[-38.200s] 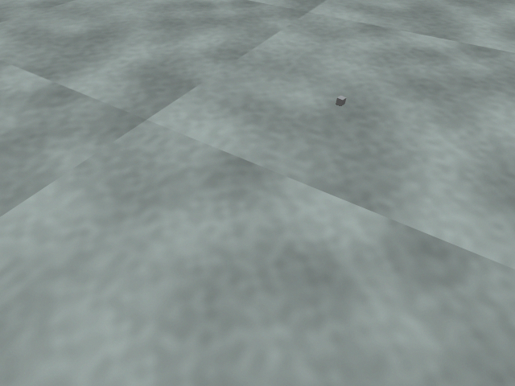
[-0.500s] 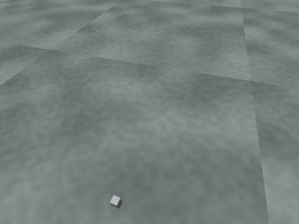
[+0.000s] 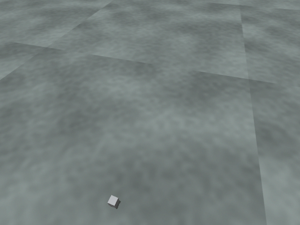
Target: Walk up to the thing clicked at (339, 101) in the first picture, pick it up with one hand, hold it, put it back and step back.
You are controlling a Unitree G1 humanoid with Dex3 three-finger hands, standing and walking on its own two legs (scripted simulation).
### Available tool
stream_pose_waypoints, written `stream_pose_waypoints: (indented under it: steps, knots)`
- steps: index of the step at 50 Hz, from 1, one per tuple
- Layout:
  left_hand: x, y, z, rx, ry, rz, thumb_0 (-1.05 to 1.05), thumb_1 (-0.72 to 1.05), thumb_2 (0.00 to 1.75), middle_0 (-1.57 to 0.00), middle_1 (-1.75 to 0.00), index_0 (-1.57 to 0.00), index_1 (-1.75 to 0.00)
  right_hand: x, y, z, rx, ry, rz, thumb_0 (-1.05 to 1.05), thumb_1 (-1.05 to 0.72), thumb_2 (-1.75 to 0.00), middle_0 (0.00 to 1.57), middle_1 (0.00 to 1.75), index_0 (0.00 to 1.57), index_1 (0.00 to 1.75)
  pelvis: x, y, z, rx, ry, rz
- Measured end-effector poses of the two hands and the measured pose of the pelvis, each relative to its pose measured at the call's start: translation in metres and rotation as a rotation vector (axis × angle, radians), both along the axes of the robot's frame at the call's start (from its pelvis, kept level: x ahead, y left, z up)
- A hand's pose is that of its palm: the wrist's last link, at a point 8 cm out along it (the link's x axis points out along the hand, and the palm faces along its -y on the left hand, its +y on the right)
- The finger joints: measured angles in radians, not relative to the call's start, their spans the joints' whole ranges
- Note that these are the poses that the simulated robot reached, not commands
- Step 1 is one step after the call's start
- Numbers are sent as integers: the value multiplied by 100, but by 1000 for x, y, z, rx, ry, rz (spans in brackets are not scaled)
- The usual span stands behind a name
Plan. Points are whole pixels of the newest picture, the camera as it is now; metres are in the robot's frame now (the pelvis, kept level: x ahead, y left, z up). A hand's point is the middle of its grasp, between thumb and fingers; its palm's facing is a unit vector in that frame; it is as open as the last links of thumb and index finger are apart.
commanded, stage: stand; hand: left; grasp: from above
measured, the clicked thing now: (113, 201) +0.43 +0.26 -0.76
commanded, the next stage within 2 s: step back in 0.44 s
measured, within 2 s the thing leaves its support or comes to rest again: neither
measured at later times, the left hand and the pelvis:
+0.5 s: hand out of the picture +0.08 +0.25 -0.16, palm faces +0.00 -0.94 -0.34, open 7.4 cm; pelvis +0.00 +0.00 +0.00, yaw +0 degrees
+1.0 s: hand out of the picture +0.04 +0.31 -0.18, palm faces -0.12 -0.93 -0.35, open 7.4 cm; pelvis -0.09 +0.06 -0.02, yaw -4 degrees
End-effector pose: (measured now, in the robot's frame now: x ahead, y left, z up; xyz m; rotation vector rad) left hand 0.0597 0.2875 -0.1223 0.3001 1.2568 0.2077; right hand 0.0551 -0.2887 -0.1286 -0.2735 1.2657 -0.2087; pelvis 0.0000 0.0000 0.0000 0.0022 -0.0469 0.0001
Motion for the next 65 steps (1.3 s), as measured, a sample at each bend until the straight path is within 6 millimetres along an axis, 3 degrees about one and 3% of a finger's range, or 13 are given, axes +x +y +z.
stream_pose_waypoints:
  steps: [22, 29, 34, 37, 40, 46, 52, 60, 65]
  knots:
    - [17, 4, 5, 8, -35, -25, 1, 91, 90, -21, -30, -21, -30, 7, -5, 4, -9, -19, 5, 0, -91, -89, 20, 30, 20, 30, 2, 0, 0, 0, 2, -5]
    - [15, 21, 1, 26, -50, -16, 1, 90, 90, -21, -30, -21, -30, 5, -11, 3, -34, -27, -5, 0, -91, -89, 20, 30, 20, 30, -19, 7, -7, -8, 15, -10]
    - [21, 46, -8, 42, -70, -67, 1, 90, 90, -21, -30, -21, -30, -12, -5, 8, -83, -27, -11, 0, -91, -89, 20, 30, 20, 30, -36, 29, -15, -2, 28, -15]
    - [30, 63, -20, 35, -106, -74, 1, 90, 90, -21, -30, -21, -30, -32, 4, 7, -126, -10, 2, 0, -91, -89, 20, 30, 20, 30, -47, 43, -25, -12, 31, -7]
    - [30, 69, -22, 35, -120, -74, 1, 91, 90, -21, -30, -21, -30, -54, 17, 13, -129, 30, 6, 0, -91, -89, 20, 30, 20, 30, -58, 49, -21, -18, 23, -7]
    - [3, 70, -20, 16, -81, -109, 1, 91, 90, -20, -30, -20, -30, -78, 32, 21, -136, 8, -24, 1, -91, -89, 20, 30, 20, 30, -76, 58, -13, -28, 28, -39]
    - [-33, 69, -21, 20, -35, -134, 1, 91, 90, -20, -30, -21, -30, -92, 36, 15, -118, -76, -37, 0, -90, -89, 20, 30, 20, 30, -100, 59, -17, -20, 15, -78]
    - [-80, 53, -13, 58, -66, -154, 1, 91, 90, -21, -30, -21, -30, -129, 14, -8, -77, -122, -39, 0, -90, -89, 21, 30, 20, 30, -147, 41, -30, -17, -2, -111]
    - [-120, 43, 4, 62, -75, -132, 1, 90, 90, -21, -30, -21, -30, -158, 3, -5, -61, -102, -53, 1, -91, -89, 20, 30, 20, 30, -171, 33, -20, 16, -3, -100]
